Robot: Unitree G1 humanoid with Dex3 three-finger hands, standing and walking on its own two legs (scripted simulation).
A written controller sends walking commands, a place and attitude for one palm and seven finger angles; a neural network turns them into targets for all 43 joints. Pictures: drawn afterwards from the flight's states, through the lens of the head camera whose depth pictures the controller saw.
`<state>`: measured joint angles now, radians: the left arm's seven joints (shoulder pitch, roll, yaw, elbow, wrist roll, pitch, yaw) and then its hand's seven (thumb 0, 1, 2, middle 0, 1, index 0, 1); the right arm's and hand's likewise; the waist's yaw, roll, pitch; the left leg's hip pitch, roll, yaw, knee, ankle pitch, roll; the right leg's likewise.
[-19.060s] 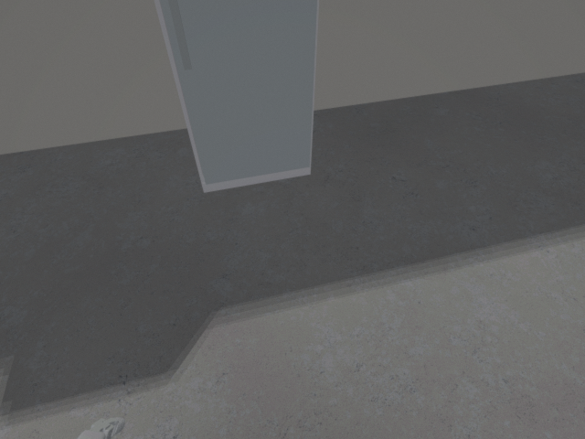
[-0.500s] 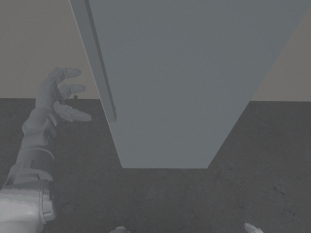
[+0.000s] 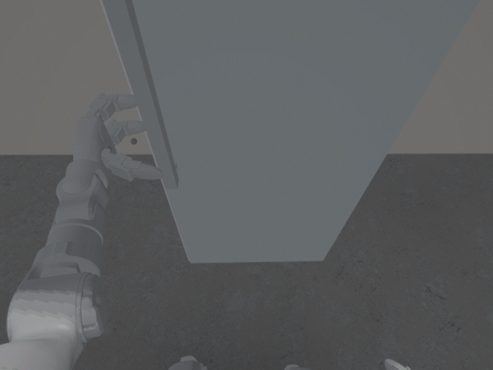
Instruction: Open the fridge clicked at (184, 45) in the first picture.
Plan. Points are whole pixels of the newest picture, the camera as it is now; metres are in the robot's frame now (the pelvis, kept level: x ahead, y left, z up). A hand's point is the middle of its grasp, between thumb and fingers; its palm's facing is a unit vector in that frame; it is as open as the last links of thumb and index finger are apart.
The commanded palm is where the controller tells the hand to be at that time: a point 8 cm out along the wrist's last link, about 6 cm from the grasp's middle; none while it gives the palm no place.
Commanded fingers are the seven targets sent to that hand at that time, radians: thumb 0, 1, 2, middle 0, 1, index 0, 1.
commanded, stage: feel for the door with the fingertips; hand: left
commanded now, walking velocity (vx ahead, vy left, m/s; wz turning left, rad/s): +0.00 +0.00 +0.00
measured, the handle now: (152, 100) +0.52 +0.15 +0.15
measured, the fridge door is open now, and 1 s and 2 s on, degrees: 0 0 0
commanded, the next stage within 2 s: slide the fingers in behind the handle in 0.26 s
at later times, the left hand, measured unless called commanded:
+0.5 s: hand (132, 134) +0.48 +0.19 +0.11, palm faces +0.04 -1.00 -0.02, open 13.7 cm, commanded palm +0.45 +0.23 +0.11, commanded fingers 0.00 -0.50 0.30 -0.30 -1.20 -0.30 -1.20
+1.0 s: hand (143, 138) +0.47 +0.17 +0.11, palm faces +0.02 -1.00 +0.00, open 14.0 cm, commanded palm +0.44 +0.22 +0.11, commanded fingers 0.00 -0.50 0.30 -0.30 -1.20 -0.30 -1.20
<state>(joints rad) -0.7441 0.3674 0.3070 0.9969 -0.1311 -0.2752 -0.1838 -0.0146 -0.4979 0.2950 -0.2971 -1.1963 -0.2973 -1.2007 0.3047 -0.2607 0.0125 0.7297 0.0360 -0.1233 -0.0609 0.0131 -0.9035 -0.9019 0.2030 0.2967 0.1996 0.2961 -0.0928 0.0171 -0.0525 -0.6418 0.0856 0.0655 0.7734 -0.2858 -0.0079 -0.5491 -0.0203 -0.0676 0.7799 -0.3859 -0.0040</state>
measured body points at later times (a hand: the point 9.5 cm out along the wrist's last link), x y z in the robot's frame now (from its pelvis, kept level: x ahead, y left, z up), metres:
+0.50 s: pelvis +0.01 +0.00 +0.00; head +0.07 +0.01 +0.44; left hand +0.47 +0.24 +0.11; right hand +0.05 -0.27 -0.12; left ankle +0.06 +0.13 -0.71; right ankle +0.00 -0.12 -0.71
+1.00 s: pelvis +0.01 +0.00 +0.00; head +0.07 +0.00 +0.45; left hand +0.46 +0.22 +0.11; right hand +0.08 -0.27 -0.12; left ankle +0.06 +0.13 -0.71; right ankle +0.00 -0.12 -0.71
